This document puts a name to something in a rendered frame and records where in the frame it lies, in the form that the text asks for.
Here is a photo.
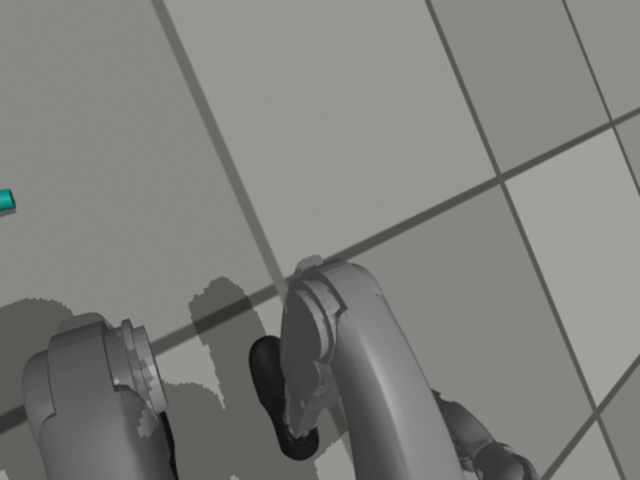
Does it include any right robot foot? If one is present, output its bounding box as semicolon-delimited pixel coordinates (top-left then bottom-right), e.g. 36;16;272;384
249;336;319;461

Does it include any bottle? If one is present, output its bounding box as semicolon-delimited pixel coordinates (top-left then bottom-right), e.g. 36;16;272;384
0;189;16;211

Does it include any right robot arm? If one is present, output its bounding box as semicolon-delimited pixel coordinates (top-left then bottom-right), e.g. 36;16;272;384
473;442;541;480

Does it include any right robot hand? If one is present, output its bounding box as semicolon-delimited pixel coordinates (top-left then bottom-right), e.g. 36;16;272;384
431;389;497;473

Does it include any left robot foot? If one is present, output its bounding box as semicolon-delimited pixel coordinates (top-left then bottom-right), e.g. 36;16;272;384
160;411;179;480

